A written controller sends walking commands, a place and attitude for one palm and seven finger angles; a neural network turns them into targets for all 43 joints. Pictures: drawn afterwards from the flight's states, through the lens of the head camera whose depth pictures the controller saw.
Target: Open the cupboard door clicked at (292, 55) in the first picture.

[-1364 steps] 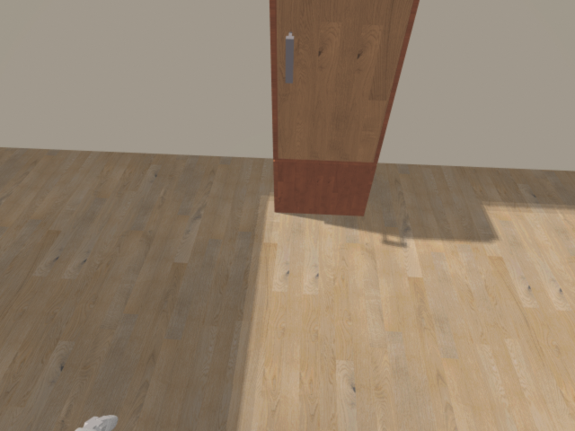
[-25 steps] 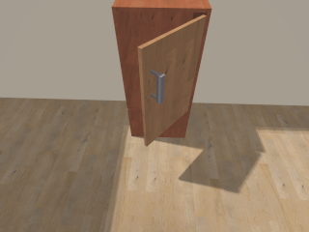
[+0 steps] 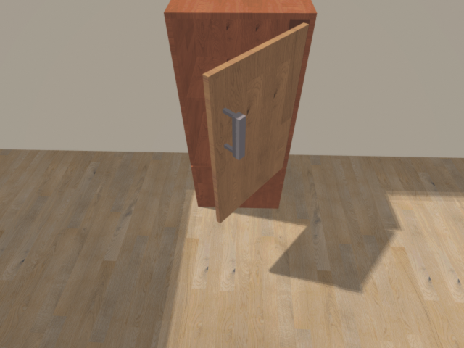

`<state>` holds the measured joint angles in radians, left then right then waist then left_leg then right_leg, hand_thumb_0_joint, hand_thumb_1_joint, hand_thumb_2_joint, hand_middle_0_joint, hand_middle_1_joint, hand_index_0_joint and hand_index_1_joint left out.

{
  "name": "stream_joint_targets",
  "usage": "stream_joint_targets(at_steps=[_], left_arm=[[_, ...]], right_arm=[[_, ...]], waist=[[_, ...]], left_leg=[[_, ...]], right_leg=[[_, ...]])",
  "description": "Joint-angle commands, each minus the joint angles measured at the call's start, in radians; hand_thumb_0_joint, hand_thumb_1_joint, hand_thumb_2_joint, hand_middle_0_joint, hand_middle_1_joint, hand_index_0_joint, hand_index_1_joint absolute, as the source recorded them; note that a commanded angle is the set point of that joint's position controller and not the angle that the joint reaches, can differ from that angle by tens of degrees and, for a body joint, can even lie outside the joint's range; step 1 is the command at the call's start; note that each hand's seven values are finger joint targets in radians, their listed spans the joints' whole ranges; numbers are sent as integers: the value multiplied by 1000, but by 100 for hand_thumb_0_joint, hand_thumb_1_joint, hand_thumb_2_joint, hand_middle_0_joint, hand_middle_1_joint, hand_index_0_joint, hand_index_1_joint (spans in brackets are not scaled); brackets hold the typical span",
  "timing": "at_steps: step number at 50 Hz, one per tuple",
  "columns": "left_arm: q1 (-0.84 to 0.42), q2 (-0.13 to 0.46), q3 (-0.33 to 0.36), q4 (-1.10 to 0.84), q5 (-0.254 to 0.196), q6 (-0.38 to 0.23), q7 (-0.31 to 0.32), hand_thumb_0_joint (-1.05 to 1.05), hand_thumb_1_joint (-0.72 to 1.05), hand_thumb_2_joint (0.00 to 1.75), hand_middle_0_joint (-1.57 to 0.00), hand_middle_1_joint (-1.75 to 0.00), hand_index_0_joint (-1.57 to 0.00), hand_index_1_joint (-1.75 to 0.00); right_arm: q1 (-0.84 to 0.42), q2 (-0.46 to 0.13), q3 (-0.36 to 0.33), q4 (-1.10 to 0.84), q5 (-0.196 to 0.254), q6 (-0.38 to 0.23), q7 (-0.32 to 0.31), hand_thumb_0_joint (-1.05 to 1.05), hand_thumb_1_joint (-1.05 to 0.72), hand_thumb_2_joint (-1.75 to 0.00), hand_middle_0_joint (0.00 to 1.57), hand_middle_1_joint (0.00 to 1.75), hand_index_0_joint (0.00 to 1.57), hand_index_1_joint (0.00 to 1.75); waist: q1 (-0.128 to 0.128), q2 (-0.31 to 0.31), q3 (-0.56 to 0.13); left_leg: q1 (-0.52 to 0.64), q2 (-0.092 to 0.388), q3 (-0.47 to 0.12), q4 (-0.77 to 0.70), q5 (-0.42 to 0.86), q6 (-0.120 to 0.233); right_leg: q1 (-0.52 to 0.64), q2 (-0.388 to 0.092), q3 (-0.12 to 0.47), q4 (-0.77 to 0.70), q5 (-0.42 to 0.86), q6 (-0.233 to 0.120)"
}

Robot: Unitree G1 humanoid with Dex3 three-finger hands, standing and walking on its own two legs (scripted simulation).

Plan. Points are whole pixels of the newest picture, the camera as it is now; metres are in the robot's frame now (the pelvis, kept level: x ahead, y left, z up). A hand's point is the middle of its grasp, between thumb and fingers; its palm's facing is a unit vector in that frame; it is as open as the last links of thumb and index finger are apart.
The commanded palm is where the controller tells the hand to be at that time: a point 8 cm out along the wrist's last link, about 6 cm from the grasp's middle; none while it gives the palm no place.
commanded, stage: look to check the result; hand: left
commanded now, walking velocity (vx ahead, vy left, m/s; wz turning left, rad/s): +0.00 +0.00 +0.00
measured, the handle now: (232, 133) +0.62 +0.04 +0.00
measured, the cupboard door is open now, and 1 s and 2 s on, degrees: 49 49 49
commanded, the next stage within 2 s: walk to a spot facing it in 0.04 s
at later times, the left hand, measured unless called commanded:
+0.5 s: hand out of the picture +0.00 +0.18 -0.19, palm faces +0.00 -0.98 -0.19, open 7.4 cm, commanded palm none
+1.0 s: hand out of the picture +0.15 +0.12 -0.17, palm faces -0.33 -0.90 -0.28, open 7.4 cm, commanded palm none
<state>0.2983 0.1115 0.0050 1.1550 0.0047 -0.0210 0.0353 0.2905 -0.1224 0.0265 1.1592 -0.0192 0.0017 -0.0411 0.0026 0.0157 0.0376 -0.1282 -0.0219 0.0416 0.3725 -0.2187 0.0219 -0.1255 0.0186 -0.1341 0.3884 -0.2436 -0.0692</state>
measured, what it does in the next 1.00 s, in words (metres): steps on the spot, turning right: right foot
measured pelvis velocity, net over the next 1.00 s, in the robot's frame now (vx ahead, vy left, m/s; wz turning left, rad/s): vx -0.03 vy -0.04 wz -0.37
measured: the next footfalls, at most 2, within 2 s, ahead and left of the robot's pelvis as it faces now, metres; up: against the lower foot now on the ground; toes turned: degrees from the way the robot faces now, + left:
right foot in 0.94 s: -0.01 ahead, -0.17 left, +0.00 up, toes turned -24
left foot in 1.38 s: +0.10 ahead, +0.05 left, +0.00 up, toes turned -35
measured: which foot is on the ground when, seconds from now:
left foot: down 0.00-0.94, up 0.96-1.00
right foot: down 0.00-0.56, up 0.58-0.92, down 0.94-1.00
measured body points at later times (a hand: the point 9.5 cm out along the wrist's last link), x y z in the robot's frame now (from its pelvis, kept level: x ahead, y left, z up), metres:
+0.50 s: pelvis -0.01 +0.00 -0.01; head +0.03 +0.00 +0.44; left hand +0.00 +0.23 -0.17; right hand -0.02 -0.23 -0.17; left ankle -0.01 +0.11 -0.74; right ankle -0.01 -0.07 -0.74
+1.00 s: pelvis -0.03 -0.04 -0.02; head +0.02 -0.09 +0.42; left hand +0.17 +0.16 -0.15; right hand -0.06 -0.29 -0.19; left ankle -0.02 +0.11 -0.71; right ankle -0.05 -0.15 -0.75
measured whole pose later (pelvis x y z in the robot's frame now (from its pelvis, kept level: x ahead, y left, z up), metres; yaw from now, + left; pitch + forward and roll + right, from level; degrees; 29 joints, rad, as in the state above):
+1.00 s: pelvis -0.03 -0.04 -0.02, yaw -21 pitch +0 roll +1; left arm 0.11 0.20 0.07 0.92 0.02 0.01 -0.02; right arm 0.19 -0.24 -0.05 0.95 -0.02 0.06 -0.02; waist 0.00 0.06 0.14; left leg -0.34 0.15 0.17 0.94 -0.53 -0.06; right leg -0.36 -0.03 -0.04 0.68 -0.31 -0.02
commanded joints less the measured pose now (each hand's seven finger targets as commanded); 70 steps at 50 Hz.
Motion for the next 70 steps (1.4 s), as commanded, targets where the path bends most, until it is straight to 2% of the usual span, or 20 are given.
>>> stream_joint_targets(at_steps=[1,11,25,27,28,29,32,42,45,46,47,48,50,52,56,63,66,67,69,70], left_arm=[[89,100,16,-15,1,-5,11,0,90,90,-20,-30,-20,-30],[79,112,31,-25,3,6,9,0,90,90,-20,-30,-20,-30],[-34,206,111,-129,17,41,-8,0,90,90,-20,-30,-20,-30],[-68,154,101,-165,10,45,-20,0,90,90,-20,-30,-20,-30],[-105,143,96,-194,10,50,-25,0,90,90,-20,-30,-20,-30],[-141,167,102,-200,20,59,-28,0,90,90,-20,-30,-20,-30],[-116,151,111,-198,22,65,-50,0,90,90,-20,-30,-20,-30],[-201,151,90,-276,18,63,-71,0,90,90,-20,-30,-20,-30],[-100,189,103,-255,20,49,-69,0,90,90,-20,-30,-20,-30],[-15,268,117,-241,26,36,-59,0,90,90,-20,-30,-20,-30],[40,402,147,-232,32,26,-39,0,90,90,-20,-30,-20,-30],[71,407,141,-222,13,28,-25,0,90,90,-20,-30,-20,-30],[-56,336,131,-265,17,36,-14,0,90,90,-20,-30,-20,-30],[-124,292,119,-295,18,35,-11,0,90,90,-20,-30,-20,-30],[-70,293,116,-292,22,26,-13,0,90,90,-20,-30,-20,-30],[-54,307,124,-295,27,38,-22,0,90,90,-20,-30,-20,-30],[-102,294,122,-304,22,45,-24,0,90,90,-20,-30,-20,-30],[-132,277,116,-314,15,49,-25,0,90,90,-20,-30,-20,-30],[-128,201,97,-348,7,51,-44,0,90,90,-20,-30,-20,-30],[-160,238,103,-347,19,56,-51,0,90,90,-20,-30,-20,-30]], right_arm=[[87,-74,-15,-11,1,-9,-7,0,-90,-90,20,30,20,30],[91,-80,-27,-13,-1,3,-14,0,-90,-90,20,30,20,30],[33,-109,-79,-124,7,21,-20,0,-90,-90,20,30,20,30],[97,-172,-87,-119,-6,8,-26,0,-90,-90,20,30,20,30],[117,-209,-92,-121,-13,4,-31,0,-90,-90,20,30,20,30],[125,-212,-86,-122,-18,1,-37,0,-90,-90,20,30,20,30],[13,-212,-81,-191,-18,-10,-38,0,-90,-90,20,30,20,30],[-19,-265,-113,-235,-21,1,-1,0,-90,-90,20,30,20,30],[-68,-284,-124,-262,-13,9,8,0,-90,-90,20,30,20,30],[-76,-253,-123,-284,-1,11,16,0,-90,-90,20,30,20,30],[-128,-162,-98,-344,4,15,24,0,-90,-90,20,30,20,30],[-151,-197,-98,-353,5,29,16,0,-90,-90,20,30,20,30],[-179,-191,-104,-341,9,37,17,0,-90,-90,20,30,20,30],[-163,-197,-107,-326,4,38,22,0,-90,-90,20,30,20,30],[-178,-179,-104,-324,8,36,20,0,-90,-90,20,30,20,30],[-201,-176,-102,-355,19,21,9,0,-90,-90,20,30,20,30],[-115,-182,-102,-329,24,8,2,0,-90,-90,20,30,20,30],[-41,-204,-104,-312,23,-3,-4,0,-90,-90,20,30,20,30],[-6,-367,-129,-327,-2,-11,-14,0,-90,-90,20,30,20,30],[-25,-356,-118,-336,-11,-3,-17,0,-90,-90,20,30,20,30]], waist=[[-2,-22,50],[-5,-13,54],[-27,-46,-3],[-47,183,-34],[-53,313,-8],[-56,234,13],[8,25,14],[-25,192,-27],[36,120,-67],[79,-61,-118],[115,-394,-119],[117,-341,-130],[60,-306,-59],[24,-256,-74],[27,-114,-121],[30,-162,-84],[-15,-147,-103],[-57,-103,-127],[-61,325,-103],[-60,192,-50]], left_leg=[[-53,113,-97,-45,157,17],[-49,120,-62,-5,128,9],[-101,119,11,155,-115,-31],[75,304,-168,-8,160,49],[102,461,-302,-97,332,142],[59,492,-297,-92,385,180],[38,415,-139,-68,400,155],[36,375,105,26,340,88],[-54,346,160,189,243,19],[-170,282,203,388,98,-34],[-452,112,197,696,-431,-87],[-471,115,20,809,-465,-81],[-504,141,-39,870,-314,-77],[-454,136,-39,841,-209,-89],[-396,89,-31,705,-190,-100],[-307,47,-53,464,-229,-80],[-103,27,-54,204,-109,-70],[44,65,-70,57,-30,-61],[126,499,-501,-144,21,95],[-11,519,-470,-126,94,155]], right_leg=[[-3,-144,143,-88,170,19],[-24,-148,172,-76,206,14],[-117,-230,400,0,341,-107],[-296,-45,229,201,167,0],[-409,26,119,443,-248,43],[-426,1,185,638,-328,48],[-465,-40,181,790,-220,78],[-297,-59,51,384,-174,99],[-97,-37,25,167,28,76],[61,-126,157,47,199,34],[162,-387,583,-23,570,-85],[125,-416,600,-24,610,-151],[15,-310,536,-40,306,-136],[-17,-249,436,-28,301,-101],[14,-225,457,-5,400,-109],[-60,-221,568,-17,334,-134],[-176,-168,570,43,291,-75],[-269,-121,511,96,186,-26],[-526,70,210,485,-382,96],[-492,13,243,649,-355,101]])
